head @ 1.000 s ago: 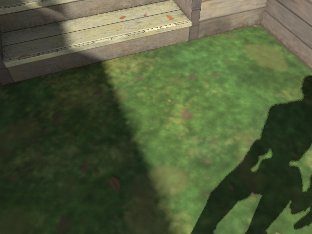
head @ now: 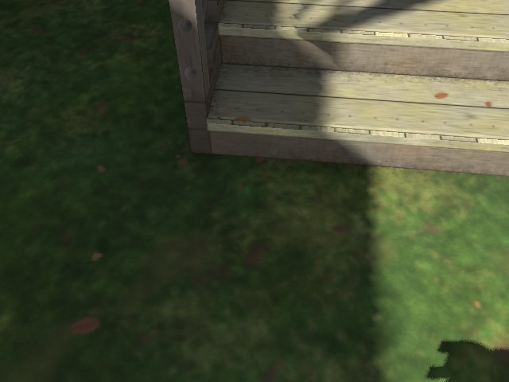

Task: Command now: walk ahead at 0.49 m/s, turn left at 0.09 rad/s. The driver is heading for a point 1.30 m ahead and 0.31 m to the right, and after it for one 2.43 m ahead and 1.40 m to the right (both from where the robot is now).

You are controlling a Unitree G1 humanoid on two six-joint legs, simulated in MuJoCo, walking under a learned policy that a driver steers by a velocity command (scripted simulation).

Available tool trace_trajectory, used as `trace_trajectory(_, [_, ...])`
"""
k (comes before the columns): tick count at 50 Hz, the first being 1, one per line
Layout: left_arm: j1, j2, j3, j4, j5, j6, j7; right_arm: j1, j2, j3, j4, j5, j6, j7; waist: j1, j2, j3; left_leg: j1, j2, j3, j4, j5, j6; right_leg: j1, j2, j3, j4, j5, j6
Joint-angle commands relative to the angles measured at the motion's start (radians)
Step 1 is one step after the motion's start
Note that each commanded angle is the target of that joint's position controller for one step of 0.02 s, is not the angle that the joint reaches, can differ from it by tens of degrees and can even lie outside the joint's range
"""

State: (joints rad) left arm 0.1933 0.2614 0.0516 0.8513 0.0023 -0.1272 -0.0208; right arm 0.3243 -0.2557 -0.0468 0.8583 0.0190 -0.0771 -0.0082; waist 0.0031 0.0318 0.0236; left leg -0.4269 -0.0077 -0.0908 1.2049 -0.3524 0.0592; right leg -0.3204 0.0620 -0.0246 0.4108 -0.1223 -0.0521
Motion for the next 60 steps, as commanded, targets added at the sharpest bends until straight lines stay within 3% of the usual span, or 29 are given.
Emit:
trace_trajectory(1, [0.024, 0.068, 0.007, -0.029, 0.002, -0.007, -0.007, 0.017, -0.045, -0.013, -0.078, -0.013, -0.017, -0.001, -0.023, -0.091, -0.038, -0.172, 0.115, -0.009, -0.050, 0.060, -0.002, 0.130, -0.262, 0.338, -0.261, 0.008, -0.200])
trace_trajectory(5, [0.086, 0.136, 0.023, -0.011, -0.017, 0.002, 0.008, -0.126, -0.024, 0.007, -0.136, -0.031, -0.028, -0.003, 0.002, -0.079, 0.000, -0.175, 0.114, 0.036, -0.351, 0.198, -0.044, 0.076, -0.237, 0.256, -0.292, 0.085, -0.211])
trace_trajectory(8, [0.140, 0.163, 0.029, 0.001, -0.028, 0.015, 0.016, -0.238, -0.031, 0.013, -0.161, -0.019, -0.037, 0.006, 0.038, -0.095, 0.001, -0.076, 0.062, 0.058, -0.553, 0.348, -0.072, 0.050, -0.207, 0.213, -0.263, 0.092, -0.177])
trace_trajectory(11, [0.200, 0.161, 0.027, 0.017, -0.037, 0.027, 0.019, -0.311, -0.064, 0.006, -0.189, -0.004, -0.045, 0.014, 0.055, -0.112, -0.002, -0.022, 0.036, 0.043, -0.651, 0.368, -0.077, 0.097, -0.234, 0.268, -0.212, 0.029, -0.157])
trace_trajectory(13, [0.199, 0.169, 0.029, 0.014, -0.037, 0.038, 0.025, -0.306, -0.098, -0.007, -0.197, -0.001, -0.054, 0.018, 0.030, -0.124, -0.011, 0.044, 0.030, 0.035, -0.713, 0.323, -0.062, 0.128, -0.250, 0.318, -0.158, -0.031, -0.131])
trace_trajectory(15, [0.189, 0.144, 0.021, 0.003, -0.029, 0.047, 0.029, -0.176, -0.138, -0.031, -0.164, -0.005, -0.059, 0.010, -0.042, -0.122, -0.062, 0.242, 0.036, 0.045, -0.766, 0.258, -0.028, 0.094, -0.199, 0.310, -0.019, -0.007, -0.090])
trace_trajectory(16, [0.163, 0.086, 0.002, -0.023, -0.017, 0.044, 0.026, -0.022, -0.197, -0.051, -0.144, -0.021, -0.062, 0.001, -0.118, -0.050, -0.166, 0.461, 0.175, -0.080, -0.770, 0.213, 0.030, -0.022, -0.127, 0.248, 0.237, -0.057, -0.050])
trace_trajectory(17, [0.235, 0.001, -0.021, -0.058, -0.019, 0.028, 0.030, 0.083, -0.285, -0.073, -0.131, -0.034, -0.047, -0.003, -0.110, 0.208, -0.286, 0.760, 0.399, -0.413, -0.823, 0.126, 0.141, -0.329, -0.004, 0.103, 0.566, -0.335, 0.005])
trace_trajectory(18, [0.277, 0.051, -0.013, -0.066, -0.043, 0.020, 0.030, 0.114, -0.244, -0.066, -0.117, -0.032, -0.042, 0.005, -0.099, 0.293, -0.315, 0.759, 0.466, -0.657, -0.898, -0.036, 0.204, -0.479, -0.037, 0.146, 0.779, -0.455, 0.009])
trace_trajectory(19, [0.232, 0.124, 0.008, -0.063, -0.054, 0.025, 0.031, 0.057, -0.160, -0.045, -0.129, -0.023, -0.045, 0.008, -0.092, 0.169, -0.200, 0.655, 0.429, -0.542, -0.910, -0.050, 0.173, -0.519, -0.086, 0.180, 0.858, -0.370, 0.006])
trace_trajectory(21, [0.157, 0.114, 0.017, -0.072, -0.038, 0.044, 0.031, -0.069, -0.092, -0.024, -0.138, -0.022, -0.044, 0.017, -0.046, 0.070, -0.079, 0.447, 0.328, -0.280, -0.960, 0.108, 0.123, -0.465, -0.146, 0.152, 0.818, -0.221, 0.017])
trace_trajectory(22, [0.144, 0.100, 0.022, -0.078, -0.033, 0.055, 0.028, -0.103, -0.073, -0.019, -0.133, -0.025, -0.044, 0.019, -0.023, 0.082, -0.042, 0.380, 0.294, -0.193, -0.992, 0.180, 0.110, -0.434, -0.170, 0.149, 0.782, -0.180, 0.021])
trace_trajectory(26, [0.109, 0.052, 0.018, -0.118, -0.028, 0.083, 0.014, -0.093, -0.103, -0.037, -0.097, -0.030, -0.058, 0.015, 0.000, 0.049, -0.017, 0.319, 0.272, -0.007, -1.047, 0.411, 0.128, -0.417, -0.184, 0.133, 0.726, -0.061, 0.040])
trace_trajectory(32, [-0.076, 0.033, 0.006, -0.200, -0.022, 0.079, -0.017, -0.057, -0.159, -0.053, -0.061, -0.023, -0.043, -0.002, -0.049, 0.021, 0.027, 0.353, 0.266, 0.167, -1.062, 0.437, 0.108, -0.402, -0.171, 0.072, 0.402, 0.170, 0.034])
trace_trajectory(37, [-0.214, 0.042, 0.004, -0.284, -0.027, 0.080, -0.047, 0.010, -0.200, -0.063, -0.024, -0.005, -0.015, -0.010, -0.083, 0.019, 0.070, 0.485, 0.314, 0.225, -1.012, 0.457, 0.077, -0.417, -0.154, 0.003, 0.264, 0.083, -0.007])
trace_trajectory(40, [-0.164, 0.087, 0.026, -0.303, -0.024, 0.083, -0.053, 0.004, -0.245, -0.074, -0.025, 0.004, 0.005, -0.018, -0.026, 0.067, 0.004, 0.516, 0.310, 0.280, -0.827, 0.867, 0.044, -0.250, -0.068, -0.083, 0.233, -0.073, -0.061])
trace_trajectory(41, [-0.045, 0.120, 0.047, -0.275, -0.027, 0.085, -0.049, -0.003, -0.253, -0.076, -0.030, 0.004, 0.014, -0.018, 0.044, 0.071, -0.065, 0.484, 0.287, 0.309, -0.667, 1.022, 0.031, -0.077, -0.012, -0.115, 0.212, -0.067, -0.093])
trace_trajectory(42, [0.134, 0.186, 0.085, -0.226, -0.027, 0.090, -0.034, -0.004, -0.239, -0.069, -0.040, 0.001, 0.015, -0.021, 0.133, 0.043, -0.157, 0.351, 0.244, 0.330, -0.431, 0.979, -0.005, 0.202, 0.022, -0.091, 0.163, -0.016, -0.134])
trace_trajectory(43, [0.243, 0.295, 0.116, -0.203, -0.028, 0.100, -0.007, 0.032, -0.153, -0.040, -0.080, -0.032, 0.003, -0.016, 0.135, -0.155, -0.248, -0.010, 0.163, 0.329, -0.066, 0.396, -0.060, 0.545, -0.204, 0.271, 0.140, -0.022, -0.229])
trace_trajectory(44, [0.202, 0.340, 0.110, -0.239, -0.025, 0.086, -0.009, 0.058, -0.088, -0.010, -0.128, -0.030, -0.038, -0.001, 0.060, -0.283, -0.411, -0.297, -0.022, 0.112, 0.202, -0.237, -0.090, 0.737, -0.410, 0.848, -0.059, -0.194, -0.401])
trace_trajectory(45, [0.213, 0.250, 0.084, -0.238, -0.016, 0.073, -0.018, -0.070, -0.180, -0.033, -0.151, 0.006, -0.067, 0.012, 0.126, -0.149, -0.371, -0.402, 0.032, -0.017, 0.239, -0.172, -0.066, 0.708, -0.396, 0.799, -0.122, -0.208, -0.339])
trace_trajectory(46, [0.176, 0.208, 0.071, -0.231, -0.015, 0.063, -0.019, -0.115, -0.177, -0.029, -0.170, 0.021, -0.077, 0.014, 0.100, -0.129, -0.237, -0.423, 0.069, 0.002, 0.179, -0.083, -0.043, 0.572, -0.359, 0.640, -0.117, -0.135, -0.296])
trace_trajectory(47, [0.102, 0.180, 0.061, -0.240, -0.019, 0.059, -0.019, -0.110, -0.166, -0.028, -0.158, 0.001, -0.077, 0.003, 0.044, -0.038, -0.153, -0.363, 0.112, 0.006, 0.088, -0.010, -0.043, 0.402, -0.308, 0.518, -0.118, -0.028, -0.260])
trace_trajectory(48, [0.037, 0.128, 0.045, -0.250, -0.013, 0.056, -0.017, -0.077, -0.173, -0.035, -0.135, -0.015, -0.064, -0.003, -0.001, -0.046, -0.124, -0.282, 0.151, 0.010, 0.012, 0.036, -0.049, 0.285, -0.277, 0.413, -0.129, 0.084, -0.234])
trace_trajectory(49, [0.008, 0.107, 0.036, -0.259, -0.002, 0.053, -0.015, -0.040, -0.168, -0.036, -0.122, -0.015, -0.046, 0.002, -0.028, -0.071, -0.115, -0.214, 0.170, 0.011, -0.016, 0.065, -0.055, 0.210, -0.257, 0.365, -0.154, 0.145, -0.228])
trace_trajectory(50, [0.003, 0.105, 0.035, -0.251, 0.000, 0.046, -0.015, -0.018, -0.154, -0.035, -0.111, -0.017, -0.031, 0.004, -0.038, -0.075, -0.114, -0.183, 0.171, 0.024, -0.034, 0.086, -0.066, 0.169, -0.250, 0.333, -0.173, 0.213, -0.233])
trace_trajectory(51, [0.094, 0.124, 0.031, -0.192, 0.034, 0.050, -0.009, 0.032, -0.070, 0.000, -0.087, -0.100, 0.017, 0.027, -0.055, -0.036, -0.096, -0.101, 0.147, 0.097, -0.077, 0.092, -0.077, 0.101, -0.219, 0.228, -0.181, 0.357, -0.194])
trace_trajectory(55, [0.142, 0.127, 0.029, -0.146, 0.019, 0.048, -0.013, -0.076, -0.087, -0.004, -0.115, -0.060, 0.051, 0.051, -0.017, -0.106, -0.009, -0.173, 0.149, 0.106, -0.243, 0.266, -0.076, 0.110, -0.195, 0.125, -0.246, 0.321, -0.150])
trace_trajectory(60, [0.186, 0.136, 0.030, -0.106, 0.027, 0.038, 0.000, -0.226, -0.081, 0.001, -0.147, -0.044, 0.041, 0.063, 0.043, -0.088, 0.048, -0.237, 0.107, 0.073, -0.452, 0.379, -0.045, 0.260, -0.254, 0.088, -0.309, 0.135, -0.141])
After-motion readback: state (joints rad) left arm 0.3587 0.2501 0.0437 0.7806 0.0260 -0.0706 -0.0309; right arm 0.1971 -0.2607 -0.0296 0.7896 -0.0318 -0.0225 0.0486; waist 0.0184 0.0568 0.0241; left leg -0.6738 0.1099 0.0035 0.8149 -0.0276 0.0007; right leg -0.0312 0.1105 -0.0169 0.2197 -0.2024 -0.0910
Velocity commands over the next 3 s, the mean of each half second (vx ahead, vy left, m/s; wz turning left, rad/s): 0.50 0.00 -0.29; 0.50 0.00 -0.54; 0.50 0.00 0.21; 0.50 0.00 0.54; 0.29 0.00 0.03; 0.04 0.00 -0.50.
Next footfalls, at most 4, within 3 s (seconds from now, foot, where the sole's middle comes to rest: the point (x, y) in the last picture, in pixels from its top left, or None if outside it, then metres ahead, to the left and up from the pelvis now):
0.32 left None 0.34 0.14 -0.77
0.84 right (346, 358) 0.54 -0.20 -0.77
1.38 left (322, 247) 0.88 -0.17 -0.77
1.86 right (384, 203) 1.05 -0.38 -0.77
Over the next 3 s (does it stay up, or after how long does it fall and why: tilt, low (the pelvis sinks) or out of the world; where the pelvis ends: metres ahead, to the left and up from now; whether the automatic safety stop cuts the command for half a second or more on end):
stays up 1.30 -0.21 0.17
